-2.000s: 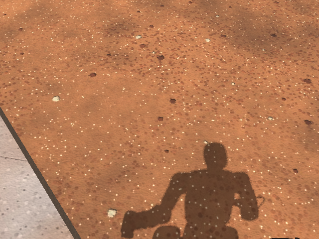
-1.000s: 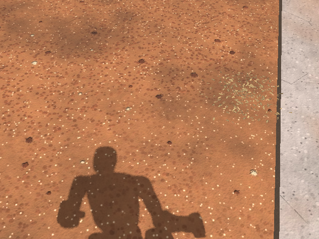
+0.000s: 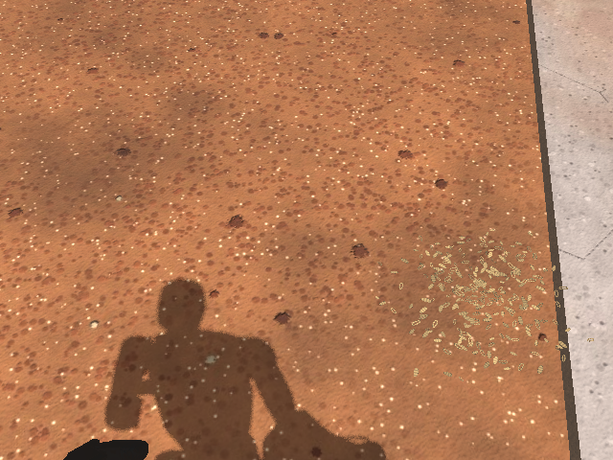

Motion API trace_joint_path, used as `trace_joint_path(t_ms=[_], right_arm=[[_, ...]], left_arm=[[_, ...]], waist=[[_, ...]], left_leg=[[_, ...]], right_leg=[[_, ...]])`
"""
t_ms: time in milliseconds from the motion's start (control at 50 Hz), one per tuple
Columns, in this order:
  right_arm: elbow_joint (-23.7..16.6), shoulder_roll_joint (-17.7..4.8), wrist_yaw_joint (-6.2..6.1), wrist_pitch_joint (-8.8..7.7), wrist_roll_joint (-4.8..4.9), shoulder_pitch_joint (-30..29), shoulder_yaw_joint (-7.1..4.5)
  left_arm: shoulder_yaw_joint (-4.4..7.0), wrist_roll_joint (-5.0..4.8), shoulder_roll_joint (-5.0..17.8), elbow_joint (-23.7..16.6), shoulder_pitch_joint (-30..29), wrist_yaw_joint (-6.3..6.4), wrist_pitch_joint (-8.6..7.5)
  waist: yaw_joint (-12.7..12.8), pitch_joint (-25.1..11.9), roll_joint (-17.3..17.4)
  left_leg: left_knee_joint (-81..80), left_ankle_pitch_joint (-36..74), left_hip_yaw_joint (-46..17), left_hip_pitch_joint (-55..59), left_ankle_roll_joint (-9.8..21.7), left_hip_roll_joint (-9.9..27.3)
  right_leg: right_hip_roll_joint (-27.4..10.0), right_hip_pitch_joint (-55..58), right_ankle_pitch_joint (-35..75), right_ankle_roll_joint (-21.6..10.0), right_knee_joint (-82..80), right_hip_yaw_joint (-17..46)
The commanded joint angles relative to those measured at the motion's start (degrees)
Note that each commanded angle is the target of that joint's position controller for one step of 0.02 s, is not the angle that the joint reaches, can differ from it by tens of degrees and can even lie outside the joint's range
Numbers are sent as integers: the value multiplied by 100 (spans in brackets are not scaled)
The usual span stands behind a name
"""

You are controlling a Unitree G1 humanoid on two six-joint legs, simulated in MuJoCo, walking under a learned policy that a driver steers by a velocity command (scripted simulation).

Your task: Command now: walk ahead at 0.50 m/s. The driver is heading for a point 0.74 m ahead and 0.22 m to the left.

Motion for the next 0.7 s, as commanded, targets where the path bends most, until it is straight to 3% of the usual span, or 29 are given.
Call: trace_joint_path(t_ms=[20,40,60,80,100,120,140,160,180,200,220,280,400,460,520,560,580,600,620,640,660,680,700], right_arm=[[-158,-1104,-65,67,27,66,-277],[-170,-1120,-76,101,28,-65,-275],[-190,-947,-88,121,-16,-59,-206],[-354,-575,-101,100,-190,22,-48],[-418,-20,-46,-32,-94,755,105],[-350,-697,-4,-131,29,296,-26],[-522,-902,27,-193,134,-251,-95],[-577,-809,7,-213,86,-525,-69],[-596,-760,0,-198,-11,-650,-89],[-571,-692,10,-149,-17,-522,-95],[-527,-595,6,-93,-12,-410,-80],[-550,-400,-25,45,-53,-546,-35],[-781,-244,69,16,-9,-1497,18],[-987,-230,142,3,7,-1915,24],[-1180,-276,242,6,-4,-2106,-1],[-1247,-403,293,14,-19,-1926,-71],[-1203,-538,292,34,-25,-1561,-154],[-1009,-755,266,49,-14,-756,-303],[-789,-1171,181,83,12,230,-498],[-789,-1833,116,91,47,423,-627],[-919,-1450,126,47,46,545,-509],[-905,-1126,113,7,-11,359,-424],[-957,-968,95,-15,-6,54,-382]], left_arm=[[192,-5,632,-504,-269,-69,-122],[270,14,758,-381,227,-56,-126],[414,34,1031,-131,1090,-5,-117],[529,86,1488,17,2112,65,-78],[575,111,1797,97,2168,17,-72],[421,56,1156,13,2106,7,-75],[352,58,989,-12,1738,25,-77],[325,79,941,-44,1395,27,-70],[292,101,816,-52,1153,14,-71],[265,146,738,-58,1033,16,-97],[267,130,709,-35,991,11,-129],[313,83,834,126,1014,43,-207],[365,130,997,405,1231,150,-176],[399,82,1052,598,1450,173,-123],[441,22,1096,716,1464,209,-13],[488,4,1233,698,1319,265,75],[512,4,1313,669,1251,305,128],[499,8,1298,626,1162,349,194],[423,77,1152,527,1252,402,193],[159,263,358,229,1848,301,40],[153,92,621,212,1471,210,-194],[241,-134,971,64,938,136,-339],[209,-115,939,-17,686,143,-414]], waist=[[258,114,641],[583,-187,652],[978,-807,543],[1292,-1761,-221],[819,-2306,-1733],[1110,-2020,-938],[1081,-1238,-602],[919,-825,-115],[772,-501,-4],[590,-470,-162],[510,-459,-209],[422,-211,-139],[793,145,-87],[961,293,-41],[943,355,-55],[755,155,-194],[541,-142,-287],[94,-589,-203],[-308,-1157,189],[211,-1709,1757],[-96,-2455,1409],[-217,-1662,1066],[-52,-1148,588]], left_leg=[[169,2668,-830,182,836,1803],[795,3583,-665,166,726,1652],[1895,3948,-417,-203,558,1338],[3799,2313,-134,-1370,323,960],[5491,-1411,-396,-3584,22,-73],[6029,-1524,-999,-4245,76,234],[6035,-1008,-852,-4534,135,497],[5798,-519,-694,-4387,108,762],[5457,-210,-660,-4223,55,923],[5289,14,-699,-3879,11,1055],[5145,113,-675,-3699,-47,1081],[4592,477,-599,-3851,-228,1130],[2715,2209,-491,-3854,-233,933],[2226,2301,-421,-3946,-115,838],[1974,1751,-314,-4113,93,761],[1940,1158,-14,-3699,284,518],[1963,910,188,-3143,399,298],[1738,1045,330,-2067,566,24],[1702,1202,-402,-351,854,313],[1400,562,-3472,1799,1939,1824],[423,-353,-5173,2366,2304,2246],[301,-165,-4339,1904,1970,2087],[316,245,-3630,1105,1754,1842]], right_leg=[[164,229,-562,-239,-269,-88],[346,951,-597,-374,-449,-265],[385,2264,-470,-562,-427,-313],[-752,4013,-201,-940,-182,962],[-1776,5599,-1611,-1818,-968,3747],[-1651,5474,-2287,-1625,-1341,3869],[-1482,4812,-1985,-1422,-1420,3005],[-1266,4078,-1274,-1345,-1515,2418],[-1063,3498,-706,-1329,-1678,1976],[-945,3138,-412,-1311,-1839,1713],[-870,2953,-266,-1349,-2001,1538],[-827,2660,156,-1426,-2333,952],[-659,2811,32,-1080,-2600,-175],[-850,3287,38,-1009,-2533,-413],[-1067,3921,517,-876,-2192,-564],[-1092,4144,2068,-730,-1583,-745],[-1039,4162,3073,-634,-969,-864],[-832,3885,3561,-467,126,-1080],[-594,2722,2535,-238,1687,-1135],[511,47,-2294,194,3868,-913],[829,-848,-3558,178,4763,350],[470,-1349,-3102,33,4788,533],[211,-1245,-2606,-56,4363,463]])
